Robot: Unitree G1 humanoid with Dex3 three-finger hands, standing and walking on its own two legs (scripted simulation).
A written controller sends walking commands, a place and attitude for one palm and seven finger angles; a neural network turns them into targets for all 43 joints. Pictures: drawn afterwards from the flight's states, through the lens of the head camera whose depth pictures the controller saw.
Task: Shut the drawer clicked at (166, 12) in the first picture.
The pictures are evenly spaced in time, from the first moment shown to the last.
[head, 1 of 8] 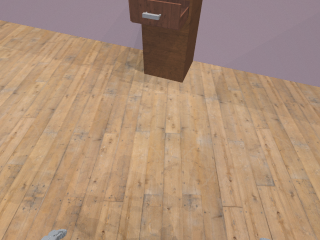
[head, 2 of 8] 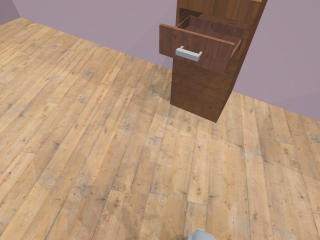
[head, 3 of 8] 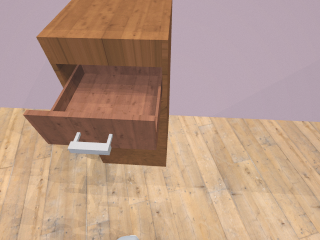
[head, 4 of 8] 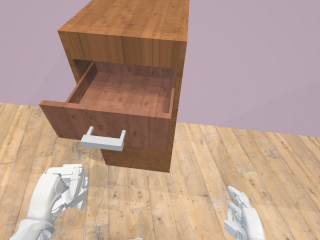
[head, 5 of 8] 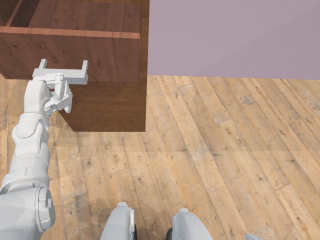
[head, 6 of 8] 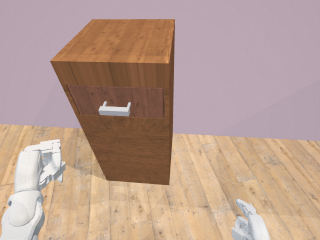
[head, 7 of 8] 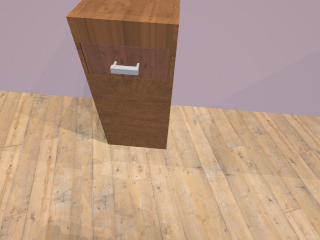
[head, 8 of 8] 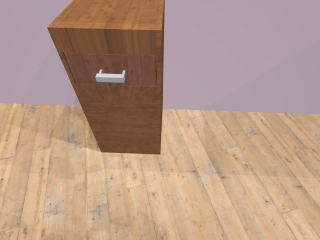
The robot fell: no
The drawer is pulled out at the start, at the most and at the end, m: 0.25 0.25 0.00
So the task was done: yes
